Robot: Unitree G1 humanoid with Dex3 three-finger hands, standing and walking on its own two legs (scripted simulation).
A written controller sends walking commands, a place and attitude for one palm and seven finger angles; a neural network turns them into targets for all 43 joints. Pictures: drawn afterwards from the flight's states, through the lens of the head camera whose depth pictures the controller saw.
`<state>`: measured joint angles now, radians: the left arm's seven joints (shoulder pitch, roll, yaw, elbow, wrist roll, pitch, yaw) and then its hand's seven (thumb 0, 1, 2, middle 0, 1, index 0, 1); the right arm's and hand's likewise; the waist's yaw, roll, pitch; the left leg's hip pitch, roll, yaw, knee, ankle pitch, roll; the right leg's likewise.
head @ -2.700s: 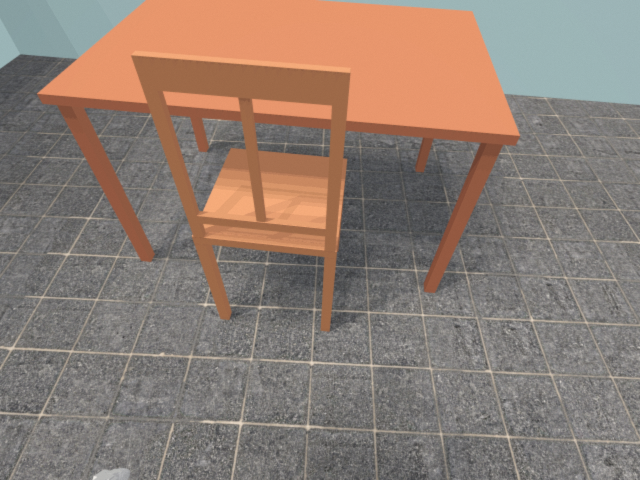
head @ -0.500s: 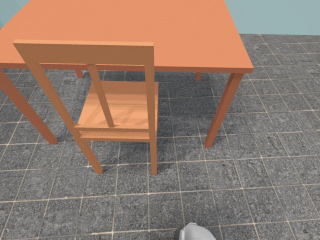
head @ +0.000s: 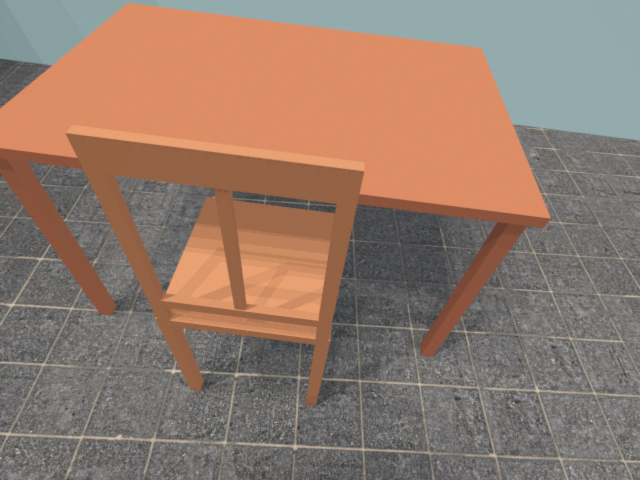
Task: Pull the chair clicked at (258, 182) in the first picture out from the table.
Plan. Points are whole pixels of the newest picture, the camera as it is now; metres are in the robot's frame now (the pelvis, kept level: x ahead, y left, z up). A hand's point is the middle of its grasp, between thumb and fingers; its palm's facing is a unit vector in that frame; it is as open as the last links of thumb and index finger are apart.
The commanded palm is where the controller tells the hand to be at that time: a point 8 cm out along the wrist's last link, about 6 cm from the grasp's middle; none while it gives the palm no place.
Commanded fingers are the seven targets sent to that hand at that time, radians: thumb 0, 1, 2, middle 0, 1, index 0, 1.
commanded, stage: come to a stop and stand still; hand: left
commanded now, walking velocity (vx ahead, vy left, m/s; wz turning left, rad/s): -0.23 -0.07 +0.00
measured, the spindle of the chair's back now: (233, 257) +0.46 +0.19 -0.07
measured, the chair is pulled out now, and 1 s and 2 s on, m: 0.00 0.00 0.00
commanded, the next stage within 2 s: look again from close up in 1.12 s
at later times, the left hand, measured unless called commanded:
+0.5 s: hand out of the picture +0.00 +0.14 -0.16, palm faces +0.04 -0.97 -0.23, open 7.3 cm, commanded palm none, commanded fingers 0.00 0.90 0.90 -0.20 -0.30 -0.20 -0.30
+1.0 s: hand out of the picture -0.06 +0.15 -0.18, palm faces +0.04 -0.99 -0.15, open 7.4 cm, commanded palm none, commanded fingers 0.00 0.90 0.90 -0.20 -0.30 -0.20 -0.30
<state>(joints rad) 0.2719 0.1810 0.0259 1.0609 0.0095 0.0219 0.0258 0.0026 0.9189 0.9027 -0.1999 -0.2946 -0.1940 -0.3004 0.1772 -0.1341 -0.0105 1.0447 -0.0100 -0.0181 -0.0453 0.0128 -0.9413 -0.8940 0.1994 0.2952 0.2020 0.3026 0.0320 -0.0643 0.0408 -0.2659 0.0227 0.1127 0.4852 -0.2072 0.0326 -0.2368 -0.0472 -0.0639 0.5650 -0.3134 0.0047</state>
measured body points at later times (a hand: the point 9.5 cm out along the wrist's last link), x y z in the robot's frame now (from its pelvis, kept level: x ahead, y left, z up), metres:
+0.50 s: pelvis -0.04 -0.04 +0.00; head -0.02 -0.06 +0.45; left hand -0.01 +0.19 -0.14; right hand -0.01 -0.29 -0.16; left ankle -0.08 +0.09 -0.71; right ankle -0.04 -0.14 -0.74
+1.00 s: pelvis -0.04 -0.01 +0.01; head -0.04 +0.00 +0.46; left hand -0.06 +0.21 -0.16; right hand -0.06 -0.21 -0.15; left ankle -0.09 +0.09 -0.74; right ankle -0.04 -0.14 -0.74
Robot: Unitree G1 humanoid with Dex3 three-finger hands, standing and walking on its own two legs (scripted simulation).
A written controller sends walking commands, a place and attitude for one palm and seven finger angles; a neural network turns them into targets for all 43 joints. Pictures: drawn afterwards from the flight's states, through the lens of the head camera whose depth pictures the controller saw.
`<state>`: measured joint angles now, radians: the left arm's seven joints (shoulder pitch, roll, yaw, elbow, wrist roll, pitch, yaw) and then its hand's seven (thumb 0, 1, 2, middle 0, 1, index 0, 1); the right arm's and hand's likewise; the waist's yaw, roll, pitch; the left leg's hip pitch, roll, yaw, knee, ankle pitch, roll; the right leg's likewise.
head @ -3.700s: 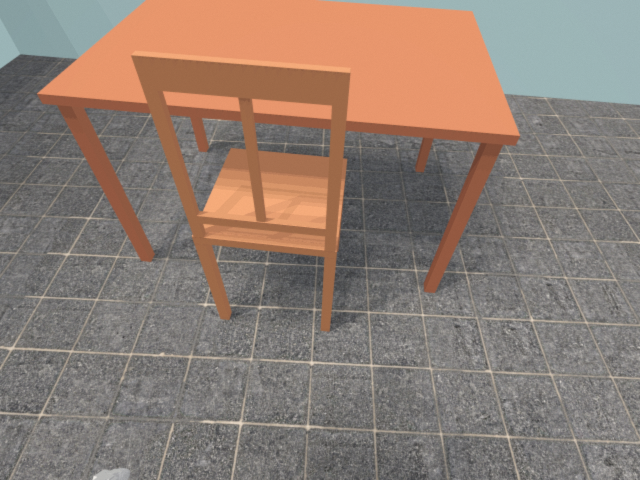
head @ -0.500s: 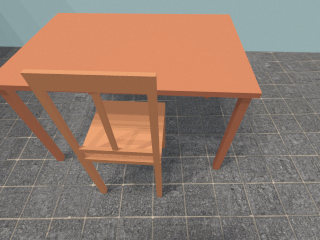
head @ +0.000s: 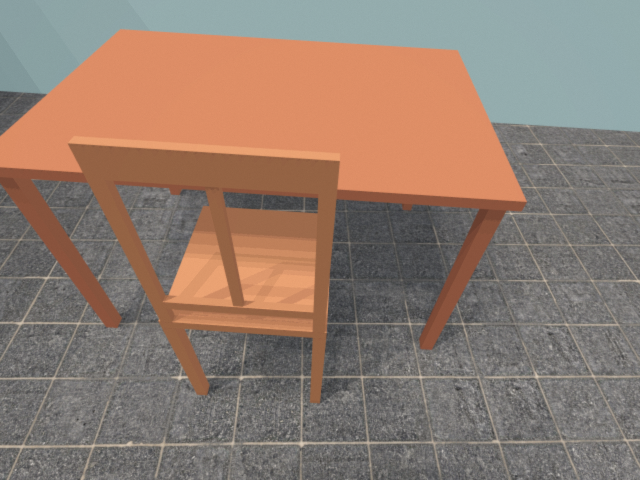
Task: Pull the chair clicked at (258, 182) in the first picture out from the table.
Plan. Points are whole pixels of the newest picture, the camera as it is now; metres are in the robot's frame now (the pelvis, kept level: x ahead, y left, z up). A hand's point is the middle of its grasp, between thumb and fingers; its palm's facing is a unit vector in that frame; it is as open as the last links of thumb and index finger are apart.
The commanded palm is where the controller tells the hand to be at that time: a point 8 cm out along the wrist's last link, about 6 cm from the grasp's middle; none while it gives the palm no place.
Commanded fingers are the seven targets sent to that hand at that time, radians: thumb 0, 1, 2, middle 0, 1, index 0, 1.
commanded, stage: come to a stop and stand still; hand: left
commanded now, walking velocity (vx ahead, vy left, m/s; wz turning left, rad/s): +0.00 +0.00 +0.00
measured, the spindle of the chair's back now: (227, 253) +0.50 +0.20 -0.07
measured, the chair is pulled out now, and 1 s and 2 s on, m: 0.00 0.00 0.00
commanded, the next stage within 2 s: look again from close up in 0.12 s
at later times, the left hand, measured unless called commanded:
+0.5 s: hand out of the picture -0.01 +0.17 -0.18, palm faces +0.02 -0.98 -0.21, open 7.4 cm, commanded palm none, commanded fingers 0.00 0.90 0.90 -0.20 -0.30 -0.20 -0.30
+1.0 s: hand out of the picture +0.00 +0.15 -0.18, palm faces +0.02 -0.98 -0.20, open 7.3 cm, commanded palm none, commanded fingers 0.00 0.90 0.90 -0.20 -0.30 -0.20 -0.30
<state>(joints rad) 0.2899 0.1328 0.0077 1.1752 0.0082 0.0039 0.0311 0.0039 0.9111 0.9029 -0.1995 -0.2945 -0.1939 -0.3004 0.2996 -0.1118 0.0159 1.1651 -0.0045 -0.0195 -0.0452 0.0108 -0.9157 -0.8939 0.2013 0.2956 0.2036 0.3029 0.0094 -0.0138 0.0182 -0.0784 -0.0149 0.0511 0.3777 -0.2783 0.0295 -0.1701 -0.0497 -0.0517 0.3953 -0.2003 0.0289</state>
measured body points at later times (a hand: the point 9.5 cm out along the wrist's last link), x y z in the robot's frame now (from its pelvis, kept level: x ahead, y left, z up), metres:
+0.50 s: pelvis +0.00 +0.00 -0.01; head +0.00 -0.01 +0.44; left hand -0.01 +0.22 -0.16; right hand +0.00 -0.21 -0.17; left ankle -0.05 +0.09 -0.74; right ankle +0.01 -0.14 -0.74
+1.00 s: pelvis +0.00 -0.02 -0.01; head +0.02 -0.04 +0.44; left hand +0.00 +0.20 -0.16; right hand -0.01 -0.24 -0.17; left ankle -0.05 +0.09 -0.74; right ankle +0.01 -0.14 -0.74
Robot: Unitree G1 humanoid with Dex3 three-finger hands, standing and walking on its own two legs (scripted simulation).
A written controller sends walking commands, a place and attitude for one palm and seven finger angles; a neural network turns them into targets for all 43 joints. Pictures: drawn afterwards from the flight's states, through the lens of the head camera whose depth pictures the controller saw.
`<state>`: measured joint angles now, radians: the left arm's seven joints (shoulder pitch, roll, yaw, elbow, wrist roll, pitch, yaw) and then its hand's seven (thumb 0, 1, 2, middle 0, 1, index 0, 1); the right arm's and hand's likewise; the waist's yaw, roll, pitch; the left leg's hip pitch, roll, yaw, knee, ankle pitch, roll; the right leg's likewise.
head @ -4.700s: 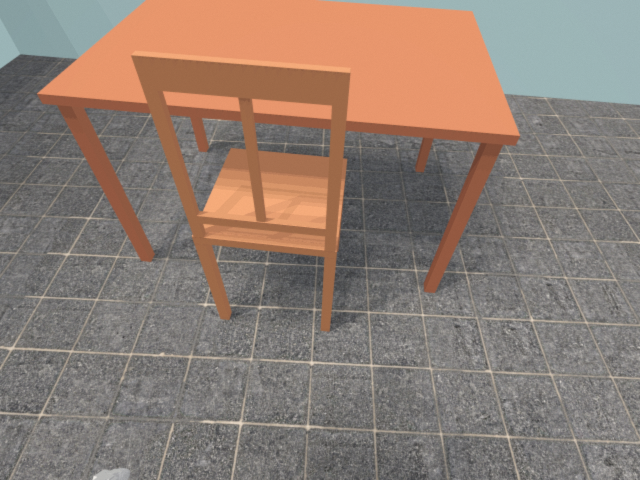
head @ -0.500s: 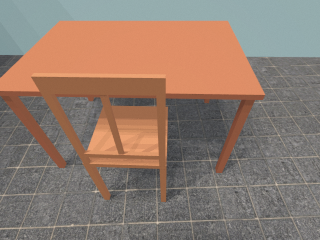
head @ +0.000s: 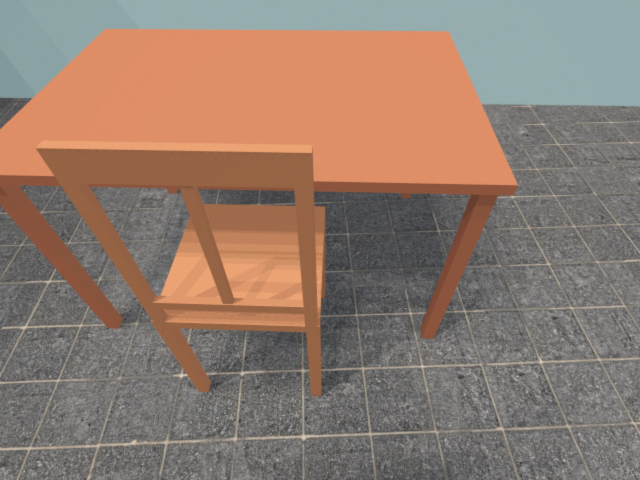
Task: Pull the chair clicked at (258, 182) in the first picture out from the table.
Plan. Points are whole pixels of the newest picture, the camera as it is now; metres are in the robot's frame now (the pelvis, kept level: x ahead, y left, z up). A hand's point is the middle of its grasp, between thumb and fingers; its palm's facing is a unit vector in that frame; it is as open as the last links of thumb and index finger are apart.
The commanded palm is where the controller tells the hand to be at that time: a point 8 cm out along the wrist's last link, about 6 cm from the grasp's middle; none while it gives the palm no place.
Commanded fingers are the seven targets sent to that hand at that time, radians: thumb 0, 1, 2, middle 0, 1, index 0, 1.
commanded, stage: look again from close up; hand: left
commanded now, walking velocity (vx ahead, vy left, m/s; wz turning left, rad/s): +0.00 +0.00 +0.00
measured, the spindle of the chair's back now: (211, 252) +0.49 +0.23 -0.07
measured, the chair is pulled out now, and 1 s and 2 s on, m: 0.00 0.00 0.00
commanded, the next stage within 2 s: shuffle to correct the standing spot in 0.28 s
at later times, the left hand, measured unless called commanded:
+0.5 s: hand out of the picture -0.02 +0.16 -0.18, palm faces +0.05 -0.98 -0.17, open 7.4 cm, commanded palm none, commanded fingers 0.00 0.90 0.90 -0.20 -0.30 -0.20 -0.30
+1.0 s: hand out of the picture +0.08 +0.21 -0.18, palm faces +0.05 -0.97 -0.22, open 7.3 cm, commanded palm none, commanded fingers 0.00 0.90 0.90 -0.20 -0.30 -0.20 -0.30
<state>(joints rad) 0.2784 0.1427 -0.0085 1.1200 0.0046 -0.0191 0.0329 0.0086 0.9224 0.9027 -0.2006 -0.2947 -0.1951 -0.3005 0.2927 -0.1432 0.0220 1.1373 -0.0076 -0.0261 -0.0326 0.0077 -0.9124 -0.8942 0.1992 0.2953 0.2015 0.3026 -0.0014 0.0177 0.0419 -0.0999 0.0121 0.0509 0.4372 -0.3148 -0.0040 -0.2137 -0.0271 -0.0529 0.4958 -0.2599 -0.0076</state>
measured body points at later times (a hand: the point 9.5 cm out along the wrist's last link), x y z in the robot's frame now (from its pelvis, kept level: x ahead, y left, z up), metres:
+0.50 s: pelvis +0.00 +0.00 +0.00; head +0.01 +0.00 +0.45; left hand -0.02 +0.21 -0.16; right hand -0.02 -0.21 -0.17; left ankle -0.05 +0.12 -0.74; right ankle +0.00 -0.11 -0.74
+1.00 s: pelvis +0.05 +0.03 -0.01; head +0.07 +0.02 +0.44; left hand +0.07 +0.26 -0.16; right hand +0.01 -0.17 -0.17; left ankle -0.05 +0.12 -0.74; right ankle +0.03 -0.08 -0.74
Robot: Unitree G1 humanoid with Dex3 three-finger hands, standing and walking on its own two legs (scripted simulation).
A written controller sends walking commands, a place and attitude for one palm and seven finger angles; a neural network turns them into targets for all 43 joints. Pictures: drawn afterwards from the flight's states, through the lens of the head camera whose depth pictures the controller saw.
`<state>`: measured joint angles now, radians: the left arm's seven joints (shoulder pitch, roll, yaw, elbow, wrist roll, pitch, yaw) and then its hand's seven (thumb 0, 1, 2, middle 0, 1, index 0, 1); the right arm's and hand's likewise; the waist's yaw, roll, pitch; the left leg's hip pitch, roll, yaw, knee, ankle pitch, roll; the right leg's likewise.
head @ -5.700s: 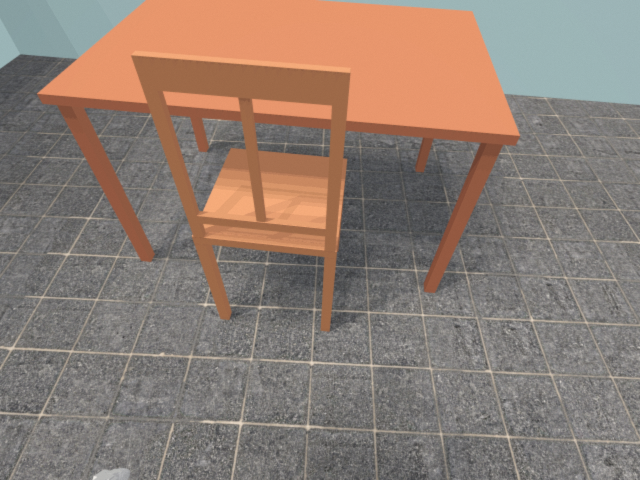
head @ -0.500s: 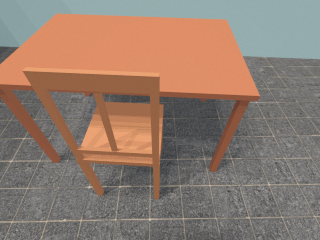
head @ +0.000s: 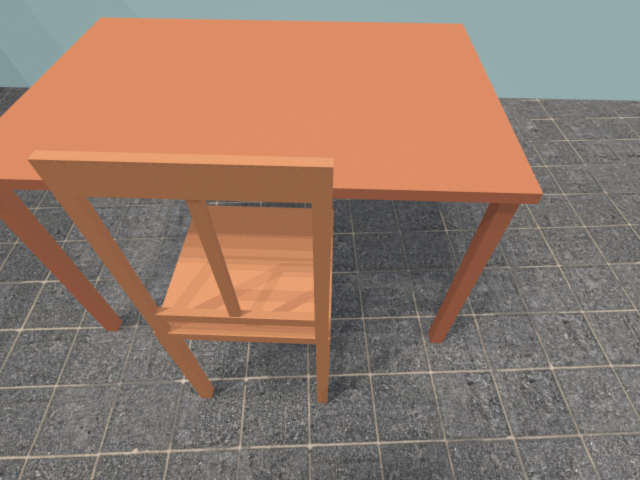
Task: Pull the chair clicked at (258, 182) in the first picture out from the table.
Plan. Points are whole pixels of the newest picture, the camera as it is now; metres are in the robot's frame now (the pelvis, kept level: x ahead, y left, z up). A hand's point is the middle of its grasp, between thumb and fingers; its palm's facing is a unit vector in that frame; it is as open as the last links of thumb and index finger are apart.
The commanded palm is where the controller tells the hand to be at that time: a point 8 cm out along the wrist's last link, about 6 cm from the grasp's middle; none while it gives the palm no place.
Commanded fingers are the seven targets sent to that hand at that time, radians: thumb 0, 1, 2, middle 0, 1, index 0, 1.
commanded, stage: come to a stop and stand still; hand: left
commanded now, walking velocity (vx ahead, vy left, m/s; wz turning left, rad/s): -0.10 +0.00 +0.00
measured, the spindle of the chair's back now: (218, 266) +0.45 +0.20 -0.06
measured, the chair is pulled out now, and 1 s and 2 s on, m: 0.00 0.00 0.00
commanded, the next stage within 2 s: look again from close up in 0.62 s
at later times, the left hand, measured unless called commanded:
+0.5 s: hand out of the picture -0.03 +0.18 -0.16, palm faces +0.01 -0.98 -0.21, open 7.4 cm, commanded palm none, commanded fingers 0.00 0.90 0.90 -0.20 -0.30 -0.20 -0.30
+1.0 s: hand out of the picture -0.04 +0.16 -0.17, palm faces +0.00 -0.98 -0.18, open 7.3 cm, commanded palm none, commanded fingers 0.00 0.90 0.90 -0.20 -0.30 -0.20 -0.30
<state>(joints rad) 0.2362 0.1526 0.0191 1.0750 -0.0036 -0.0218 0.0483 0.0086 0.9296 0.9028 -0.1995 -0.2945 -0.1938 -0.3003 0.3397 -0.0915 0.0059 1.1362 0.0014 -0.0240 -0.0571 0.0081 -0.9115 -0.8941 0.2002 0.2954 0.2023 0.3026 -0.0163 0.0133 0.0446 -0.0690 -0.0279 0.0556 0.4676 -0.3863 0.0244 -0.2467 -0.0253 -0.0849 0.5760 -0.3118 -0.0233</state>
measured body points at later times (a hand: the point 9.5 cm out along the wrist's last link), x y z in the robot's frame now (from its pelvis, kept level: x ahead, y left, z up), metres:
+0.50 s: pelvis -0.05 +0.00 +0.00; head -0.05 -0.01 +0.45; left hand -0.03 +0.23 -0.15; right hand -0.02 -0.23 -0.15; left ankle -0.07 +0.10 -0.73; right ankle -0.02 -0.11 -0.73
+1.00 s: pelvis -0.04 +0.00 +0.01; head -0.02 -0.01 +0.46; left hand -0.04 +0.21 -0.15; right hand -0.08 -0.20 -0.16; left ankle -0.07 +0.10 -0.73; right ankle -0.02 -0.11 -0.73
